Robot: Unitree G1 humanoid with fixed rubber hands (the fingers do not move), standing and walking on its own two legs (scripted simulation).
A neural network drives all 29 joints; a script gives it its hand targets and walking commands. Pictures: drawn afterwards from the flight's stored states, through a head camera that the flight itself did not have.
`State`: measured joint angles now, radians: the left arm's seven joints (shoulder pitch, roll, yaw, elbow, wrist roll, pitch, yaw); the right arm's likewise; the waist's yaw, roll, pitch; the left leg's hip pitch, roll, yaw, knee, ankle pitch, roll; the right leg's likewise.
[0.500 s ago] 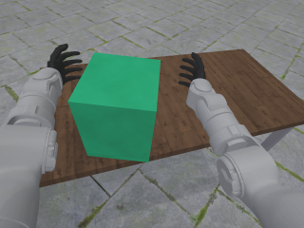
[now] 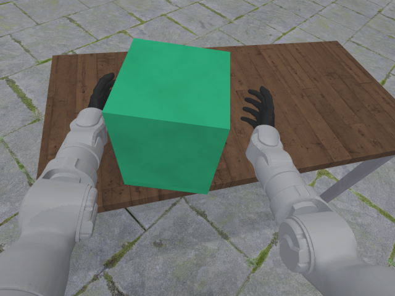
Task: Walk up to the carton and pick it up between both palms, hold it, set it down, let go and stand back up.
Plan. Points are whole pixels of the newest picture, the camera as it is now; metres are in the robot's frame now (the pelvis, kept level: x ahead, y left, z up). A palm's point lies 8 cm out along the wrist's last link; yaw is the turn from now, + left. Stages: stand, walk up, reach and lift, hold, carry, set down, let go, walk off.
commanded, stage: reach and lift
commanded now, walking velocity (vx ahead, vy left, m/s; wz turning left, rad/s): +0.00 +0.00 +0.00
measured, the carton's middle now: (173, 122) +0.47 +0.02 +0.05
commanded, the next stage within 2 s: none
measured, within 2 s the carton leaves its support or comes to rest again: neither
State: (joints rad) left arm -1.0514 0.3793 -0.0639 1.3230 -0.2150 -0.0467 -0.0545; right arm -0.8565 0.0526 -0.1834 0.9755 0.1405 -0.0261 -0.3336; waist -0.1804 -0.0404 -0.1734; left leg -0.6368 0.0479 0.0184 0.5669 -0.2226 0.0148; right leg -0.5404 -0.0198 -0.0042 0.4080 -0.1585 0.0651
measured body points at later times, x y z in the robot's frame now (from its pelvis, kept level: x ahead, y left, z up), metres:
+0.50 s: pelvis +0.00 +0.01 +0.00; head +0.06 +0.06 +0.44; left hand +0.50 +0.15 +0.10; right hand +0.43 -0.14 +0.10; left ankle +0.02 +0.10 -0.73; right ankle +0.01 -0.16 -0.73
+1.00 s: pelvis +0.02 +0.00 +0.01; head +0.07 +0.05 +0.46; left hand +0.49 +0.15 +0.10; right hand +0.42 -0.13 +0.09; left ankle +0.02 +0.10 -0.73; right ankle +0.01 -0.16 -0.73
